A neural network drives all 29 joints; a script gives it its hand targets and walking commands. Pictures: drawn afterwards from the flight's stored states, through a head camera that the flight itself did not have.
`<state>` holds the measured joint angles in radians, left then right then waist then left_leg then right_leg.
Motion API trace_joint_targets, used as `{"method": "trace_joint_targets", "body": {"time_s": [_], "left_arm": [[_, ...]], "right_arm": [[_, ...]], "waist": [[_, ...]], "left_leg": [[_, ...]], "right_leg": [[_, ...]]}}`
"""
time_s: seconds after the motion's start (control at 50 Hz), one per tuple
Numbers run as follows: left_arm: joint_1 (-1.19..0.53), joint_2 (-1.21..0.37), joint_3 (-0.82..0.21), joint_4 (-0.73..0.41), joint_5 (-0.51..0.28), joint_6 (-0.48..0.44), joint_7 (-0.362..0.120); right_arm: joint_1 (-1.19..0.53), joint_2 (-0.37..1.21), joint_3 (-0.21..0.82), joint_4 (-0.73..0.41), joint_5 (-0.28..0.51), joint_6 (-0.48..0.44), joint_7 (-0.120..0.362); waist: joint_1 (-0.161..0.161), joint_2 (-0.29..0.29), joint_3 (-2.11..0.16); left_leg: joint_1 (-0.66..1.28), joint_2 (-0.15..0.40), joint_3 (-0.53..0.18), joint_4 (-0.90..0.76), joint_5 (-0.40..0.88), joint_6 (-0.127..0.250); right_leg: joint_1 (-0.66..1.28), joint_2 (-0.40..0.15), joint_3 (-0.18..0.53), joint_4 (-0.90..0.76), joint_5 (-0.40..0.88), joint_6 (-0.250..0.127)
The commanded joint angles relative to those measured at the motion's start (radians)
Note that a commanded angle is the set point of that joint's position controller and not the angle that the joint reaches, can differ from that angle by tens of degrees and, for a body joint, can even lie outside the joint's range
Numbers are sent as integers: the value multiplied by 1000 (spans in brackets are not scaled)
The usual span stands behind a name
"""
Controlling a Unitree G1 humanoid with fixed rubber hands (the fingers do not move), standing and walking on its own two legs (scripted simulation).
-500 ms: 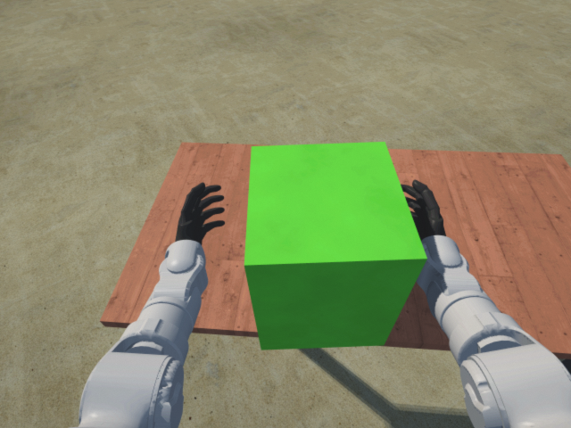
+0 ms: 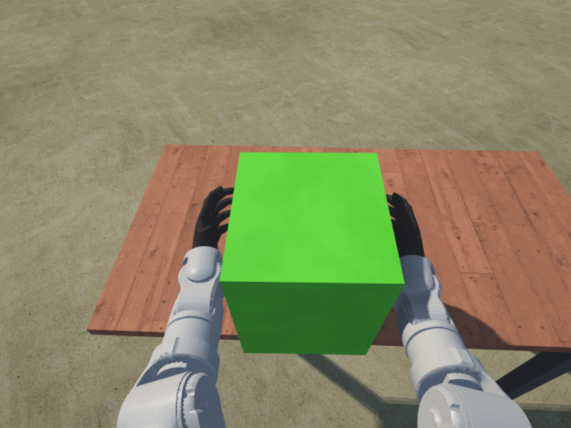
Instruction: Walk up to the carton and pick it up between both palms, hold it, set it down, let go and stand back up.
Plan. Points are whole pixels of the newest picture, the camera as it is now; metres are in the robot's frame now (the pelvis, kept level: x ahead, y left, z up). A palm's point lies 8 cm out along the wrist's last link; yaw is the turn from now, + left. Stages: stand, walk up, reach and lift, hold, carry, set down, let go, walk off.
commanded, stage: reach and lift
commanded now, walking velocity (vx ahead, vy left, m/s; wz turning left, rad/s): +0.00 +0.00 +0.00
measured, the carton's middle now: (306, 259) +0.37 +0.04 +0.02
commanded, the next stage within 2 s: none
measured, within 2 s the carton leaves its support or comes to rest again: leaves its support in 1.56 s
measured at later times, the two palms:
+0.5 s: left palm (208, 239) +0.37 +0.19 +0.06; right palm (404, 248) +0.38 -0.11 +0.05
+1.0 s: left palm (208, 239) +0.37 +0.19 +0.06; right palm (404, 247) +0.39 -0.11 +0.05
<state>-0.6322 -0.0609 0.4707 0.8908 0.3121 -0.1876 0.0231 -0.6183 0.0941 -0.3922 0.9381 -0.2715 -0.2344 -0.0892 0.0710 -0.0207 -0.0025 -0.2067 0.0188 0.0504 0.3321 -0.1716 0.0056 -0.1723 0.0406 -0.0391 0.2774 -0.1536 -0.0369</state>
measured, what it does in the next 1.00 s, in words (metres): stands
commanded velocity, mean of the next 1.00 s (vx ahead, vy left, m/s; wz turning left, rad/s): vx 0.00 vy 0.00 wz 0.00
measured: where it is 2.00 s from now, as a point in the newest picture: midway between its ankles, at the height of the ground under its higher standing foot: outside the picture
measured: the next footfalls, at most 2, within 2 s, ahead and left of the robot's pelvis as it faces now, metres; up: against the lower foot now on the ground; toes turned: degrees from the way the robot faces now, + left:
none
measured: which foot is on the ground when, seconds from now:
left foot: down 0.00-1.00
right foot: down 0.00-1.00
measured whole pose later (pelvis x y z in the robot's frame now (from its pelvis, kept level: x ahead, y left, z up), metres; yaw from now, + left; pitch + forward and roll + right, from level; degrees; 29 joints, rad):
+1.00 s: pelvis +0.01 +0.00 +0.00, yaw +1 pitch +2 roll -1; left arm -0.53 -0.10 0.39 0.65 0.33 -0.03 0.01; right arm -0.55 0.07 -0.28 0.90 -0.19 -0.29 -0.12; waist 0.06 -0.04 0.02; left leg -0.17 0.02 0.04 0.31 -0.18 0.00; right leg -0.11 0.04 -0.05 0.22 -0.15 -0.04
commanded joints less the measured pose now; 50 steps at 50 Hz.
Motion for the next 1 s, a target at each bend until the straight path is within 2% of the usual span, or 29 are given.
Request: {"method": "trace_joint_targets", "body": {"time_s": [0.0,0.18,0.28,0.38,0.46,0.62,0.72,0.82,0.98], "left_arm": [[-373,-417,-243,-82,55,27,-132],[-305,-465,-320,-204,50,92,-132],[-266,-484,-343,-228,47,108,-135],[-259,-490,-359,-259,44,125,-134],[-257,-497,-365,-278,49,131,-136],[-259,-508,-379,-283,46,139,-128],[-260,-514,-388,-271,43,138,-125],[-272,-518,-386,-270,42,133,-125],[-277,-533,-411,-255,27,132,-127]], "right_arm": [[-456,518,298,-37,-75,-43,138],[-421,510,359,-85,-34,-72,122],[-406,512,400,-110,-19,-88,116],[-399,504,419,-118,-8,-93,110],[-380,499,420,-112,-2,-91,109],[-393,486,420,-118,7,-96,110],[-388,485,416,-106,8,-99,105],[-407,494,425,-112,10,-107,99],[-399,498,426,-100,11,-110,89]], "waist": [[59,21,-360],[45,54,-361],[45,42,-369],[41,32,-357],[38,47,-352],[36,46,-361],[25,49,-349],[33,45,-367],[9,45,-376]], "left_leg": [[-20,-21,80,-26,329,-24],[41,-20,75,-6,407,-37],[44,-20,71,-4,428,-35],[47,-17,69,-12,419,-31],[66,-18,67,-15,418,-37],[82,-15,64,-13,429,-38],[80,-15,58,-13,421,-39],[66,-16,57,-14,422,-37],[78,-15,49,-11,417,-40]], "right_leg": [[367,-40,7,22,298,46],[349,-34,-13,16,382,46],[367,-36,-15,22,443,50],[361,-36,-20,17,431,51],[349,-36,-23,9,415,48],[317,-27,-30,-8,353,37],[311,-29,-31,-9,354,36],[327,-31,-29,-2,381,41],[298,-28,-33,-9,364,38]]}}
